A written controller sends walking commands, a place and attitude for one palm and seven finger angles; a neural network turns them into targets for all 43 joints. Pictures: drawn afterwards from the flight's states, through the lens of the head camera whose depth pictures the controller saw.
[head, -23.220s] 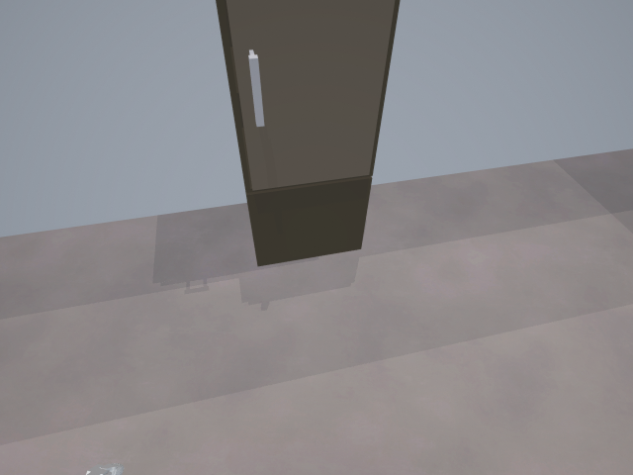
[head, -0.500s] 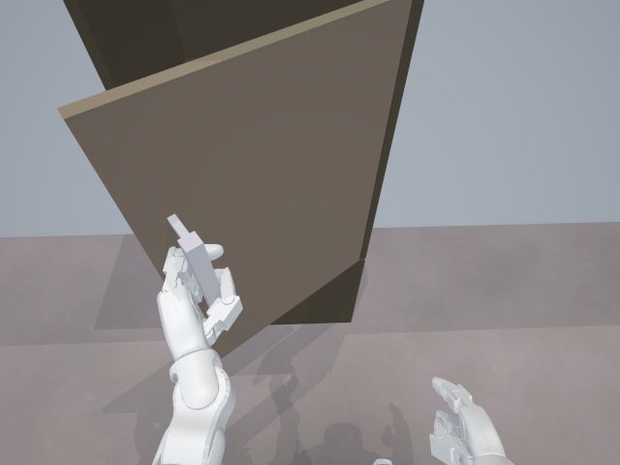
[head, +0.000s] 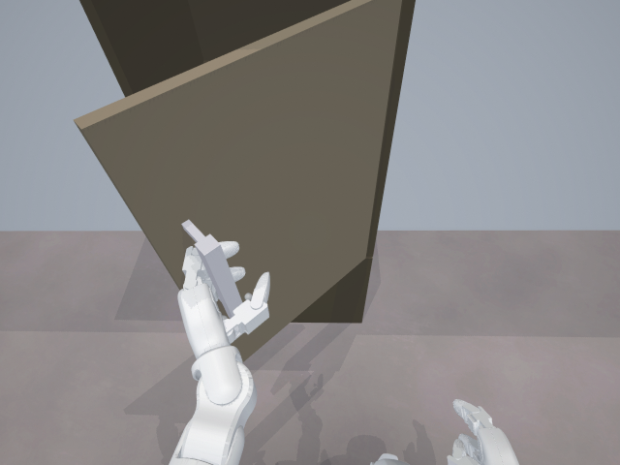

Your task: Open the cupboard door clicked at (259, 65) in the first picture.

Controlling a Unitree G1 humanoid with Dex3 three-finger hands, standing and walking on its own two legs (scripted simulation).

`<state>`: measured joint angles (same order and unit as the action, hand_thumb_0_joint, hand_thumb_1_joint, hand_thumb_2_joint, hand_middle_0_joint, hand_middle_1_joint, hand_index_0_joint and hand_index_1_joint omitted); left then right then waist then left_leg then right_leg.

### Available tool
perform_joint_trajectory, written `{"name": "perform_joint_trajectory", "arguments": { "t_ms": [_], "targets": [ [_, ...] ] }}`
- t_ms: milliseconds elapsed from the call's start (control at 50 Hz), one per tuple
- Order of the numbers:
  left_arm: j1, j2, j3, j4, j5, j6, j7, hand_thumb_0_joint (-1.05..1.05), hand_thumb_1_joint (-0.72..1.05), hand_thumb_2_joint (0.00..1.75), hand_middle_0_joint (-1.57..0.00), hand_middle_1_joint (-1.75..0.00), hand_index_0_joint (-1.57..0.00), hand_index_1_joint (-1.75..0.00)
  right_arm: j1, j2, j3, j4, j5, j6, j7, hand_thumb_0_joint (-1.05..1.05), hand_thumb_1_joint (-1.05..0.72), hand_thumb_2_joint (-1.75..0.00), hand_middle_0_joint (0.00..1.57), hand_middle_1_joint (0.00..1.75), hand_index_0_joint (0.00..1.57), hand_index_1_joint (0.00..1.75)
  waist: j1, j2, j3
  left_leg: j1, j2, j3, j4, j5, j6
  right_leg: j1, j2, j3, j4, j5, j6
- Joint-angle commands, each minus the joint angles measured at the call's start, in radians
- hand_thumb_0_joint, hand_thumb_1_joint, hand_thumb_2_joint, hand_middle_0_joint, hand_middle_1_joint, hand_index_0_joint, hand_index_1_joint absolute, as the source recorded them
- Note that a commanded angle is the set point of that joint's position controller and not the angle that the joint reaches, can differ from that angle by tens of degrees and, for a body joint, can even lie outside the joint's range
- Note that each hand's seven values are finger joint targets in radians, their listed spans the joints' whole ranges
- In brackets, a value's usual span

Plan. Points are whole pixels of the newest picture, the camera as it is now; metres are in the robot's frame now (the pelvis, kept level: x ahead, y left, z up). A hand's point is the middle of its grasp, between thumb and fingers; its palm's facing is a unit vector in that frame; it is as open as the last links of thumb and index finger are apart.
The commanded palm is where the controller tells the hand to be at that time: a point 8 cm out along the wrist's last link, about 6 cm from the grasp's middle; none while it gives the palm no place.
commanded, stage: open thumb and fingers to let go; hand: left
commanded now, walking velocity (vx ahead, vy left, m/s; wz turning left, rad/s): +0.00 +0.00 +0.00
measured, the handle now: (216, 276) +0.34 +0.15 +0.06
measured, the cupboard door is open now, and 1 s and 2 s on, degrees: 44 48 46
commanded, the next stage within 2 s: slide the hand sideways off the handle in 0.52 s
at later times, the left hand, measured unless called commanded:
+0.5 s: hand (248, 298) +0.31 +0.10 +0.06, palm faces +0.40 -0.92 -0.02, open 14.6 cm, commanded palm +0.26 +0.14 +0.06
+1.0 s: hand (248, 329) +0.27 +0.09 +0.06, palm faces -0.07 -1.00 +0.00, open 16.1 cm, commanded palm +0.24 +0.16 +0.06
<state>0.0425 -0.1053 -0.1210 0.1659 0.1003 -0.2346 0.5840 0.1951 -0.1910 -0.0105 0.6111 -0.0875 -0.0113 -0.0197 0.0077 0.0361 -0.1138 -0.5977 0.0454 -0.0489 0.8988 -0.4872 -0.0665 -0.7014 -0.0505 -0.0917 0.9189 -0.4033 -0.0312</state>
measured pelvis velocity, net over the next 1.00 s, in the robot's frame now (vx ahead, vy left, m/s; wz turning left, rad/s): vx -0.02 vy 0.04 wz -0.03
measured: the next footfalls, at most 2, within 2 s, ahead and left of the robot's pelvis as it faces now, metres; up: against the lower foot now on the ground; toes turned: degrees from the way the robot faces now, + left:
none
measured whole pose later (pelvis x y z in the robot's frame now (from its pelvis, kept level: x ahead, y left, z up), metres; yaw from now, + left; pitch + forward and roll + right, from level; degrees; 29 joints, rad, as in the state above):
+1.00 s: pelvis -0.02 +0.04 +0.00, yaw -2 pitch +9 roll +1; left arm 0.06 0.02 -0.17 0.13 -0.03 -0.27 0.11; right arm 0.25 -0.21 0.03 0.52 -0.02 -0.09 0.00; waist 0.00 0.03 -0.09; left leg -0.63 0.01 0.01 0.95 -0.48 -0.02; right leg -0.73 -0.08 -0.03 0.93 -0.36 0.02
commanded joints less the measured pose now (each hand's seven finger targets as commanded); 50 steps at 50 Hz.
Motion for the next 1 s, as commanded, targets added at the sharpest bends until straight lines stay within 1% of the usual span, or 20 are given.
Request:
{"name": "perform_joint_trajectory", "arguments": {
  "t_ms": [0, 80, 120, 180, 260, 320, 400, 480, 560, 600, 620, 640, 660, 700, 740, 780, 820, 880, 940, 980],
  "targets": [
    [-0.222, 0.0, 0.001, -0.191, 0.003, -0.096, -0.011, 0.0, -0.22, 0.42, -0.32, -1.23, -0.32, -1.23, -0.078, -0.073, -0.029, -0.15, 0.004, -0.065, -0.012, 0.0, -0.9, -0.9, 0.2, 0.3, 0.2, 0.3, -0.012, -0.149, -0.25, -0.045, -0.068, 0.063, -0.084, 0.216, 0.063, 0.326, -0.006, 0.11, -0.196, 0.225, 0.024],
    [-0.271, 0.001, 0.009, -0.156, -0.006, -0.11, -0.009, 0.0, -0.5, 0.3, -0.3, -1.2, -0.3, -1.2, -0.085, -0.08, -0.027, -0.147, 0.007, -0.073, -0.009, 0.0, -0.9, -0.9, 0.2, 0.3, 0.2, 0.3, -0.017, -0.14, -0.216, -0.052, -0.071, 0.067, -0.094, 0.166, 0.065, 0.291, -0.007, 0.113, -0.221, 0.111, 0.023],
    [-0.3, 0.007, 0.019, -0.132, -0.008, -0.114, -0.001, 0.0, -0.5, 0.3, -0.3, -1.2, -0.3, -1.2, -0.086, -0.082, -0.027, -0.143, 0.005, -0.077, -0.009, 0.0, -0.9, -0.9, 0.2, 0.3, 0.2, 0.3, -0.02, -0.151, -0.215, -0.058, -0.072, 0.067, -0.095, 0.145, 0.067, 0.28, -0.006, 0.115, -0.228, 0.067, 0.023],
    [-0.332, -0.004, 0.008, -0.115, 0.004, -0.119, 0.013, 0.0, -0.5, 0.3, -0.27, -1.05, -0.27, -1.05, -0.093, -0.082, -0.026, -0.147, 0.005, -0.08, -0.007, 0.0, -0.9, -0.9, 0.2, 0.3, 0.2, 0.3, -0.016, -0.118, -0.211, -0.052, -0.073, 0.068, -0.104, 0.129, 0.067, 0.259, -0.002, 0.106, -0.226, 0.033, 0.018],
    [-0.323, -0.001, 0.021, -0.095, 0.014, -0.121, 0.028, 0.0, -0.5, 0.3, -0.24, -0.85, -0.24, -0.85, -0.083, -0.085, -0.029, -0.147, 0.002, -0.078, -0.005, 0.0, -0.9, -0.9, 0.2, 0.3, 0.2, 0.3, -0.006, -0.142, -0.245, -0.049, -0.071, 0.064, -0.112, 0.153, 0.066, 0.273, 0.007, 0.083, -0.201, 0.079, 0.012],
    [-0.374, -0.027, -0.005, -0.087, 0.021, -0.118, 0.04, 0.0, -0.5, 0.3, -0.22, -0.7, -0.22, -0.7, -0.088, -0.084, -0.026, -0.145, 0.0, -0.076, -0.001, 0.0, -0.9, -0.9, 0.2, 0.3, 0.2, 0.3, -0.018, -0.126, -0.222, -0.046, -0.069, 0.063, -0.115, 0.137, 0.066, 0.238, 0.01, 0.068, -0.192, 0.064, 0.012],
    [-0.379, -0.018, 0.009, -0.078, 0.033, -0.11, 0.058, 0.0, -0.5, 0.3, -0.18, -0.5, -0.18, -0.5, -0.089, -0.083, -0.027, -0.145, -0.002, -0.07, -0.001, 0.0, -0.9, -0.9, 0.2, 0.3, 0.2, 0.3, -0.009, -0.122, -0.231, -0.043, -0.065, 0.058, -0.122, 0.141, 0.062, 0.233, 0.016, 0.054, -0.177, 0.065, 0.006],
    [-0.394, -0.065, -0.035, -0.082, 0.036, -0.096, 0.066, 0.0, -0.5, 0.3, -0.15, -0.3, -0.15, -0.3, -0.099, -0.082, -0.022, -0.147, -0.002, -0.069, 0.005, 0.0, -0.9, -0.9, 0.2, 0.3, 0.2, 0.3, -0.017, -0.098, -0.211, -0.039, -0.061, 0.053, -0.125, 0.137, 0.059, 0.199, 0.021, 0.035, -0.162, 0.058, 0.003],
    [-0.411, -0.074, -0.04, -0.079, 0.046, -0.084, 0.078, 0.0, -0.5, 0.3, -0.15, -0.3, -0.15, -0.3, -0.096, -0.083, -0.024, -0.143, -0.003, -0.068, 0.005, 0.0, -0.9, -0.9, 0.2, 0.3, 0.2, 0.3, -0.018, -0.113, -0.228, -0.036, -0.059, 0.044, -0.124, 0.148, 0.056, 0.189, 0.026, 0.025, -0.145, 0.064, 0.0],
    [-0.41, -0.086, -0.053, -0.086, 0.045, -0.076, 0.079, 0.0, -0.5, 0.3, -0.15, -0.3, -0.15, -0.3, -0.102, -0.081, -0.024, -0.144, -0.003, -0.065, 0.007, 0.0, -0.9, -0.9, 0.2, 0.3, 0.2, 0.3, -0.014, -0.085, -0.234, -0.031, -0.057, 0.046, -0.121, 0.157, 0.053, 0.184, 0.026, 0.022, -0.135, 0.076, -0.003],
    [-0.389, -0.013, -0.252, -0.098, 0.148, -0.112, -0.124, 0.0, -0.5, 0.3, -0.15, -0.3, -0.15, -0.3, -0.024, -0.108, -0.022, -0.111, 0.0, -0.067, 0.003, 0.0, -0.9, -0.9, 0.2, 0.3, 0.2, 0.3, -0.097, -0.145, -0.196, 0.005, -0.05, 0.046, -0.093, 0.168, 0.074, 0.142, 0.024, 0.046, -0.132, 0.149, 0.0],
    [-0.429, 0.055, -0.184, -0.15, 0.113, -0.154, -0.233, 0.0, -0.5, 0.3, -0.15, -0.3, -0.15, -0.3, -0.018, -0.111, -0.028, -0.141, 0.009, -0.074, -0.004, 0.0, -0.9, -0.9, 0.2, 0.3, 0.2, 0.3, -0.075, -0.119, -0.239, -0.008, -0.054, 0.045, -0.082, 0.19, 0.079, 0.166, 0.015, 0.049, -0.116, 0.194, -0.004],
    [-0.432, 0.075, -0.19, -0.189, 0.091, -0.18, -0.319, 0.0, -0.5, 0.3, -0.15, -0.3, -0.15, -0.3, -0.018, -0.116, -0.025, -0.155, 0.015, -0.077, -0.008, 0.0, -0.9, -0.9, 0.2, 0.3, 0.2, 0.3, -0.065, -0.066, -0.269, 0.009, -0.054, 0.045, -0.083, 0.204, 0.078, 0.181, 0.013, 0.054, -0.098, 0.211, -0.009],
    [-0.433, 0.092, -0.203, -0.193, 0.023, -0.199, -0.475, 0.0, -0.5, 0.3, -0.15, -0.3, -0.15, -0.3, -0.013, -0.118, -0.019, -0.172, 0.04, -0.096, -0.016, 0.0, -0.9, -0.9, 0.2, 0.3, 0.2, 0.3, -0.072, -0.041, -0.244, 0.023, -0.056, 0.039, -0.091, 0.164, 0.077, 0.17, 0.015, 0.05, -0.101, 0.175, -0.007],
    [-0.419, 0.055, -0.182, -0.214, -0.098, -0.178, -0.56, 0.0, -0.5, 0.3, -0.15, -0.3, -0.15, -0.3, -0.024, -0.115, -0.008, -0.203, 0.067, -0.119, -0.023, 0.0, -0.9, -0.9, 0.2, 0.3, 0.2, 0.3, -0.061, -0.012, -0.227, 0.025, -0.06, 0.028, -0.114, 0.124, 0.072, 0.168, 0.023, 0.035, -0.113, 0.116, -0.005],
    [-0.346, 0.048, -0.124, -0.183, -0.179, -0.136, -0.562, 0.0, -0.5, 0.3, -0.15, -0.3, -0.15, -0.3, -0.031, -0.118, -0.001, -0.215, 0.084, -0.133, -0.025, 0.0, -0.9, -0.9, 0.2, 0.3, 0.2, 0.3, -0.043, -0.059, -0.187, 0.009, -0.06, 0.015, -0.138, 0.098, 0.064, 0.163, 0.03, 0.014, -0.119, 0.074, -0.002],
    [-0.301, 0.062, -0.079, -0.202, -0.198, -0.116, -0.528, 0.0, -0.5, 0.3, -0.15, -0.3, -0.15, -0.3, -0.029, -0.123, -0.002, -0.228, 0.082, -0.141, -0.018, 0.0, -0.9, -0.9, 0.2, 0.3, 0.2, 0.3, -0.024, -0.098, -0.188, -0.004, -0.063, 0.014, -0.147, 0.101, 0.061, 0.175, 0.029, 0.009, -0.122, 0.067, 0.004],
    [-0.19, 0.115, -0.032, -0.256, -0.157, -0.117, -0.47, 0.0, -0.5, 0.3, -0.15, -0.3, -0.15, -0.3, -0.026, -0.124, -0.005, -0.251, 0.07, -0.143, 0.0, 0.0, -0.9, -0.9, 0.2, 0.3, 0.2, 0.3, 0.008, -0.09, -0.221, -0.008, -0.064, 0.026, -0.142, 0.156, 0.059, 0.205, 0.026, 0.014, -0.103, 0.107, 0.0],
    [-0.11, 0.119, -0.04, -0.292, -0.125, -0.124, -0.45, 0.0, -0.5, 0.3, -0.15, -0.3, -0.15, -0.3, -0.018, -0.121, -0.005, -0.266, 0.063, -0.135, 0.014, 0.0, -0.9, -0.9, 0.2, 0.3, 0.2, 0.3, 0.005, -0.107, -0.194, -0.032, -0.062, 0.042, -0.13, 0.159, 0.062, 0.204, 0.026, 0.023, -0.105, 0.123, 0.003],
    [-0.07, 0.159, -0.002, -0.312, -0.12, -0.128, -0.449, 0.0, -0.5, 0.3, -0.15, -0.3, -0.15, -0.3, -0.027, -0.122, -0.006, -0.279, 0.063, -0.126, 0.014, 0.0, -0.9, -0.9, 0.2, 0.3, 0.2, 0.3, 0.016, -0.107, -0.188, -0.052, -0.063, 0.049, -0.129, 0.135, 0.065, 0.216, 0.026, 0.036, -0.113, 0.097, 0.003]
  ]
}}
